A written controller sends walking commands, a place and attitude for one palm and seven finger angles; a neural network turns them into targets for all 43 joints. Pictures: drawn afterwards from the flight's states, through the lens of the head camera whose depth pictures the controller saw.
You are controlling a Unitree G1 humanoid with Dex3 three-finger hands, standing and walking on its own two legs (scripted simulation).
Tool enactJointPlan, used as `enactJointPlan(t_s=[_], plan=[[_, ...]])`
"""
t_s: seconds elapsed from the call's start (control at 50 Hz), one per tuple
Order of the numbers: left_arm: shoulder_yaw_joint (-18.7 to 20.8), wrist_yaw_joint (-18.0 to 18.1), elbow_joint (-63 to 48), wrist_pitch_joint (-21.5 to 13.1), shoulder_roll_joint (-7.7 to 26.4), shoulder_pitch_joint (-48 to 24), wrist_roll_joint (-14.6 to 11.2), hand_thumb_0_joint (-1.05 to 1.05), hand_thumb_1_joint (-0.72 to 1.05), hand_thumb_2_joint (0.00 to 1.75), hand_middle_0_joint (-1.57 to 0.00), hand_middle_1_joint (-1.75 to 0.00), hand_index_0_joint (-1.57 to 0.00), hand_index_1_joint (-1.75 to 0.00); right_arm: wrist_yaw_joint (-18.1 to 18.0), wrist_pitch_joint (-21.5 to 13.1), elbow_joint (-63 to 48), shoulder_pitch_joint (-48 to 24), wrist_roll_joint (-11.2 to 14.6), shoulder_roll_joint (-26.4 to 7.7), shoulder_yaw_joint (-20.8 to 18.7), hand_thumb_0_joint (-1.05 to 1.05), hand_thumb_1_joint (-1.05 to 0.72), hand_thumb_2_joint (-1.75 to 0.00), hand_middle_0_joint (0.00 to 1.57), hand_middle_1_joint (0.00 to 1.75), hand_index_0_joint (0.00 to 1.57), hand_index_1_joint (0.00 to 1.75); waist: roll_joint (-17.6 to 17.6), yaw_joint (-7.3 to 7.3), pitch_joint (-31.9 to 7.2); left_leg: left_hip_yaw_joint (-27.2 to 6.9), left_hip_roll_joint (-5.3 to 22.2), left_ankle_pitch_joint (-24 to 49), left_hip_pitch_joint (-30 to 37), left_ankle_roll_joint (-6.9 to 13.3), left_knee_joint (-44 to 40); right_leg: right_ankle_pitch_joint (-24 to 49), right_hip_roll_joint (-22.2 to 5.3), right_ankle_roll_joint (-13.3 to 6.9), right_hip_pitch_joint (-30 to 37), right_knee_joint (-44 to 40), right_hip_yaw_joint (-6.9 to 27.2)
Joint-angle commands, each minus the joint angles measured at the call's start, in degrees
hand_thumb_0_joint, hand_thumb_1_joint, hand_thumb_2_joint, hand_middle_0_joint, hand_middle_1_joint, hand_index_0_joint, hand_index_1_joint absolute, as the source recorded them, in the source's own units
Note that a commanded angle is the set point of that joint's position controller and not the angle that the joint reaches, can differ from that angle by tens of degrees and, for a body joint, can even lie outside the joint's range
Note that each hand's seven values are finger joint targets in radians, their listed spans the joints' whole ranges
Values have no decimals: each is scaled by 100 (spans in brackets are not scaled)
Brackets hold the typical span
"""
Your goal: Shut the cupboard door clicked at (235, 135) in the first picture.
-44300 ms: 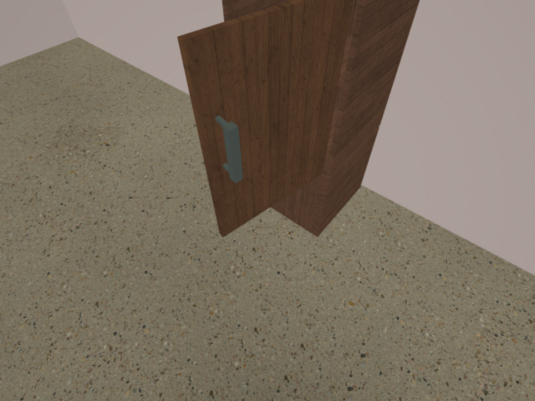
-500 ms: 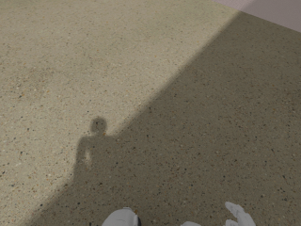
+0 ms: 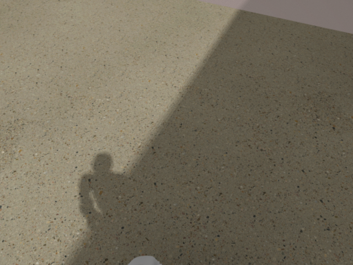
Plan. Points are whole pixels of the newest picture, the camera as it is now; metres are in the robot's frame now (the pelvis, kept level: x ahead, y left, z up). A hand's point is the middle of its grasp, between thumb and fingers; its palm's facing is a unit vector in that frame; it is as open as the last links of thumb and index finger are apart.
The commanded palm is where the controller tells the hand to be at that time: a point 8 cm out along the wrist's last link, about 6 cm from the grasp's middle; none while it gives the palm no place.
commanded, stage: turn to face it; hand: left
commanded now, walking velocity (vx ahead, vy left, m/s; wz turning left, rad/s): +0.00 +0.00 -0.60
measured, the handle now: out of the picture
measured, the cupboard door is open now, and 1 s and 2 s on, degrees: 26 26 26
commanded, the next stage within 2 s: none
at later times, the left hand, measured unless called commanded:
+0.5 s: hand (105, 226) +0.22 +0.21 -0.14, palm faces -0.29 -0.92 -0.25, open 7.4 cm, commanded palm none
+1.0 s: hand (127, 210) +0.27 +0.16 -0.16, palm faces -0.55 -0.81 -0.18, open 7.4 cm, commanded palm none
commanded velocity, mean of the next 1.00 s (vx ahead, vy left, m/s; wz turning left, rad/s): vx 0.00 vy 0.00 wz -0.60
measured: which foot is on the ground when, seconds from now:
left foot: up 0.00-0.18, down 0.20-0.54, up 0.56-0.82, down 0.84-1.00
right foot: down 0.00-0.20, up 0.22-0.52, down 0.54-0.84, up 0.86-1.00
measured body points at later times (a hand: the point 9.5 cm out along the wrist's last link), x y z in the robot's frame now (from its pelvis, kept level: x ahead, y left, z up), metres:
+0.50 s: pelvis +0.04 +0.03 +0.01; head +0.08 +0.03 +0.45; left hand +0.24 +0.26 -0.12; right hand +0.03 -0.23 -0.13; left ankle +0.05 +0.15 -0.73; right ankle -0.01 -0.09 -0.70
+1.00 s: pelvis +0.07 +0.04 +0.01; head +0.13 +0.04 +0.45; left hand +0.30 +0.20 -0.15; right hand -0.02 -0.21 -0.12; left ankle +0.14 +0.14 -0.73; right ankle -0.03 -0.05 -0.66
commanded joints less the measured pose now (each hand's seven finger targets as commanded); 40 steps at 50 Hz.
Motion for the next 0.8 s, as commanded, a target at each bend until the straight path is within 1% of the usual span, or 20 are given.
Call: enactJointPlan(t_s=[0.0,0.08,0.12,0.14,0.16,0.18,0.2,0.26,0.3,0.4,0.44,0.48,0.5,0.52,0.54,0.58,0.6,0.64,0.74,0.78], plan=[[362,118,-397,-14,1213,220,42,0,90,90,-20,-30,-20,-30,-14,-153,-648,-50,-3,-335,-59,0,-90,-90,20,30,20,30,-717,78,-1129,-362,214,281,-594,-159,-117,2899,-1548,-1028,1160,-998,1653],[424,24,-457,41,1377,55,62,0,90,90,-20,-30,-20,-30,-14,-173,-779,9,30,-342,-83,0,-90,-90,20,30,20,30,-1028,50,-906,-203,-1,607,11,-167,-1654,2449,-1297,-842,716,-880,1819],[438,-18,-558,100,1397,-193,10,0,90,90,-20,-30,-20,-30,-44,-218,-696,430,30,-453,-90,0,-90,-90,20,30,20,30,-1009,-166,-977,-121,-86,1493,905,-172,-2725,1914,-1018,-519,205,-608,1712],[405,-38,-630,125,1258,-284,-30,0,90,90,-20,-30,-20,-30,-64,-273,-656,600,13,-641,-121,0,-90,-90,20,30,20,30,-674,-259,-992,-264,143,1832,1671,-122,-3421,1300,-768,-270,-442,-328,1579],[340,-78,-762,151,956,-198,-79,0,90,90,-20,-30,-20,-30,-78,-339,-711,684,-61,-1149,-199,0,-90,-90,20,30,20,30,725,-266,-1058,-1563,1337,2053,2134,292,-4067,-212,-43,68,-1239,523,971],[285,-115,-899,129,872,-274,-57,0,90,90,-20,-30,-20,-30,-85,-313,-823,789,-92,-1504,-276,0,-90,-90,20,30,20,30,1594,-333,-943,-2535,2514,2528,1854,943,-4353,-2018,151,309,-1479,1868,209],[313,-140,-914,156,1054,-475,5,0,90,90,-20,-30,-20,-30,-103,-327,-831,692,-147,-1477,-256,0,-90,-90,20,30,20,30,1072,-351,-713,-2586,2650,3023,1527,1265,-4311,-2053,-69,352,-1553,2755,361],[336,-255,-767,227,1006,-378,-17,0,90,90,-20,-30,-20,-30,-105,-295,-1060,-24,-155,-1234,-170,0,-90,-90,20,30,20,30,791,19,-512,-1136,1957,3962,1308,1067,-3935,-1475,-359,463,-1380,3206,161],[280,-304,-787,268,939,-370,-24,0,90,90,-20,-30,-20,-30,-100,-286,-1059,-22,-149,-1213,-162,0,-90,-90,20,30,20,30,868,5,-660,-615,1788,4166,1445,967,-3786,-1303,-353,484,-1102,2664,-80],[218,-325,-946,243,906,-633,-6,0,90,90,-20,-30,-20,-30,-32,-243,-916,227,-135,-1371,-244,0,-90,-90,20,30,20,30,946,-158,-673,-201,1887,4280,1584,882,-3573,-1040,-220,394,-577,1486,-438],[210,-317,-968,210,952,-555,-12,0,90,90,-20,-30,-20,-30,-9,-224,-936,140,-129,-1447,-277,0,-90,-90,20,30,20,30,1059,-98,-738,-117,1946,4295,1540,789,-3322,-883,-201,313,-190,897,-473],[231,-304,-873,147,1116,-183,-2,0,90,90,-20,-30,-20,-30,33,-200,-948,73,-80,-1476,-299,0,-90,-90,20,30,20,30,785,99,-866,195,1734,4002,1220,444,-2616,152,-126,214,670,-273,-583],[298,-272,-748,79,1428,273,18,0,90,90,-20,-30,-20,-30,63,-200,-1008,25,-34,-1347,-289,0,-90,-90,20,30,20,30,86,319,-1121,490,1433,3254,659,131,-1715,1115,-585,23,1569,-900,-15],[416,-185,-660,9,2046,588,66,0,90,90,-20,-30,-20,-30,87,-199,-1287,-218,3,-859,-170,0,-90,-90,20,30,20,30,-1807,489,-1093,824,495,-41,-997,-235,-418,3097,-2060,-623,2374,-1181,1975],[401,-117,-598,14,2194,790,-20,0,90,90,-20,-30,-20,-30,30,-129,-1407,-390,-2,-981,-123,0,-90,-90,20,30,20,30,-1504,570,-1020,21,365,-711,-1265,-254,449,3928,-2548,-1171,1941,-1068,2286],[417,16,-741,65,1896,270,-5,0,90,90,-20,-30,-20,-30,-30,-126,-1344,-507,0,-1002,-131,0,-90,-90,20,30,20,30,-1709,362,-971,-483,544,-182,-1664,-259,992,3133,-2133,-1243,1831,-1017,2248],[350,19,-845,76,1727,-66,-1,0,90,90,-20,-30,-20,-30,-7,-132,-1249,-442,-2,-1025,-132,0,-90,-90,20,30,20,30,-1359,186,-878,-491,588,202,-1439,-302,873,2978,-1844,-1106,1567,-940,1726],[330,2,-935,60,1681,-280,28,0,90,90,-20,-30,-20,-30,37,-127,-1166,-257,-8,-898,-94,0,-90,-90,20,30,20,30,-1053,56,-993,-295,465,350,-855,-350,116,2980,-1608,-963,1205,-831,1360],[389,-77,-906,122,1790,-369,43,0,90,90,-20,-30,-20,-30,33,-151,-1140,40,21,-777,-98,0,-90,-90,20,30,20,30,-1159,-24,-835,-28,85,818,117,-289,-1711,2103,-1328,-779,481,-754,1677],[369,-88,-909,161,1648,-558,-5,0,90,90,-20,-30,-20,-30,14,-223,-1007,511,26,-858,-115,0,-90,-90,20,30,20,30,-984,-272,-929,-95,99,1708,1099,-235,-3081,1485,-1046,-392,-49,-332,1584]])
